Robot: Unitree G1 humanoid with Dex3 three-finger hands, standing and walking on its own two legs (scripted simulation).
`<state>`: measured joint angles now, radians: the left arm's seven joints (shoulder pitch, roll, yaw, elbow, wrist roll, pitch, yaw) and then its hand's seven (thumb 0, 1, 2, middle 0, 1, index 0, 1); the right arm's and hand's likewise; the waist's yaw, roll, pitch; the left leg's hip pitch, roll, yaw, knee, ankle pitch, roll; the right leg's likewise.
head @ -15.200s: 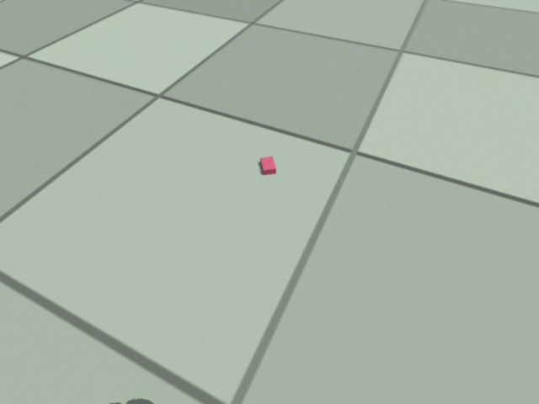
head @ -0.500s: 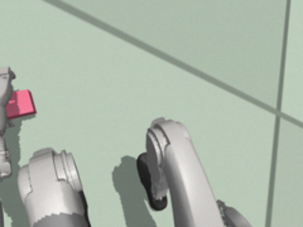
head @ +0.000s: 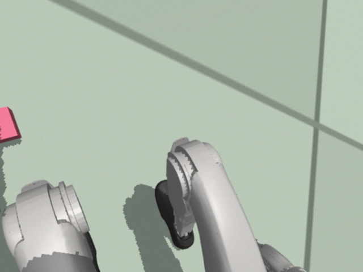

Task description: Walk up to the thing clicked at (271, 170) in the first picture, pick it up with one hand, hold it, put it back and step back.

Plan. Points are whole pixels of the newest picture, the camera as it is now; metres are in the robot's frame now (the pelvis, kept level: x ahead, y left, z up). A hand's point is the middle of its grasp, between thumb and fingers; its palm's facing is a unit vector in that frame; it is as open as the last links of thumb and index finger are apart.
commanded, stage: rest palm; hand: left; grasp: from above
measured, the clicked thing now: out of the picture +0.45 +0.29 -0.28
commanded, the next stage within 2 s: close in 0.54 s
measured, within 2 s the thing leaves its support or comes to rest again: neither
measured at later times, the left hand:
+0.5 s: hand out of the picture +0.43 +0.28 -0.25, palm faces -0.44 -0.13 -0.89, open 13.9 cm
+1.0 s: hand out of the picture +0.44 +0.29 -0.25, palm faces -0.44 -0.14 -0.89, open 13.1 cm
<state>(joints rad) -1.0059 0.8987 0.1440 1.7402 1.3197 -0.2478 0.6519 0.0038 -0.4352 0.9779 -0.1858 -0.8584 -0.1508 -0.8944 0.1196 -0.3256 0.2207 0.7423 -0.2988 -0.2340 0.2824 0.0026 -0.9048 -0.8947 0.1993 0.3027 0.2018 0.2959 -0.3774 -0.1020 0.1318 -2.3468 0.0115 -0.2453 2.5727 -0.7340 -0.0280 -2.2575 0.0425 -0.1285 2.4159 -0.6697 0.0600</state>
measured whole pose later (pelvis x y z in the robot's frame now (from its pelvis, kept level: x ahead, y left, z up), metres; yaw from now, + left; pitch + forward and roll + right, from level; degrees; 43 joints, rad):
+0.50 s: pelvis +0.00 +0.00 +0.00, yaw -1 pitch +27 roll -13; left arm -1.02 0.91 0.10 1.79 1.30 -0.22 0.71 0.00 -0.49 1.02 -0.16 -0.91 -0.12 -0.95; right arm 0.08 -0.34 0.26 0.73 -0.30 -0.29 0.32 0.00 -0.91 -0.90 0.20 0.30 0.20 0.30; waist -0.39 -0.13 0.16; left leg -2.33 0.01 -0.26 2.57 -0.73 -0.02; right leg -2.23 0.05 -0.15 2.39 -0.66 0.07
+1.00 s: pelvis +0.00 +0.01 +0.01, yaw -2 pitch +27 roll -14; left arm -1.03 0.94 0.10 1.78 1.29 -0.22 0.70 0.00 -0.36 0.96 -0.26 -0.85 -0.21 -0.89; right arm 0.08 -0.35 0.28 0.71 -0.29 -0.29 0.32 0.00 -0.91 -0.90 0.20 0.30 0.20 0.30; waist -0.40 -0.14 0.18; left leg -2.33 0.02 -0.28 2.56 -0.74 -0.02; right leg -2.22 0.05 -0.16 2.37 -0.66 0.07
